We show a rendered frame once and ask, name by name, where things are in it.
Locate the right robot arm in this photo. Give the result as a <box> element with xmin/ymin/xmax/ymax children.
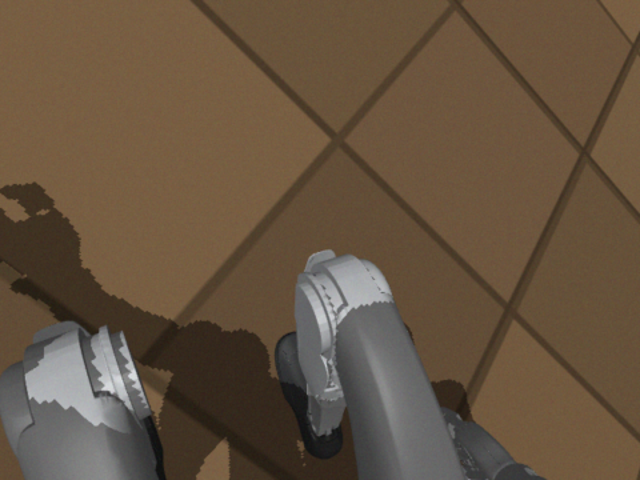
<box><xmin>494</xmin><ymin>463</ymin><xmax>547</xmax><ymax>480</ymax></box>

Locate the left robot foot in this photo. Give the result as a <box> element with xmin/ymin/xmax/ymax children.
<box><xmin>143</xmin><ymin>415</ymin><xmax>166</xmax><ymax>480</ymax></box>

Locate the right robot foot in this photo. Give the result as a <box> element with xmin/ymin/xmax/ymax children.
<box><xmin>275</xmin><ymin>332</ymin><xmax>343</xmax><ymax>459</ymax></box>

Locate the right robot hand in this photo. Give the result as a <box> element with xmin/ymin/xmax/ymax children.
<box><xmin>441</xmin><ymin>407</ymin><xmax>516</xmax><ymax>480</ymax></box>

